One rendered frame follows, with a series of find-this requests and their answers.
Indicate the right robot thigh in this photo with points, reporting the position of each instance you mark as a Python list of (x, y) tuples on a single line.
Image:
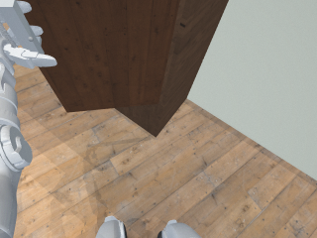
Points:
[(178, 230)]

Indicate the left robot upper arm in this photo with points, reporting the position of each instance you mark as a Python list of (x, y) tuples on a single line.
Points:
[(15, 154)]

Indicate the right robot shin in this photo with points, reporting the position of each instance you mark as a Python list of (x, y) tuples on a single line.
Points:
[(170, 222)]

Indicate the left robot forearm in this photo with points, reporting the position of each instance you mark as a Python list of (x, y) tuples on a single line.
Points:
[(8, 95)]

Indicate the cupboard door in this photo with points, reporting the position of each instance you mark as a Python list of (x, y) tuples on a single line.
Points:
[(109, 53)]

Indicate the handle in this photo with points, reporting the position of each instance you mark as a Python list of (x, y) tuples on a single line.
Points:
[(17, 22)]

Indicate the robot left hand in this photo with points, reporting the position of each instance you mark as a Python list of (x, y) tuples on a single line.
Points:
[(21, 56)]

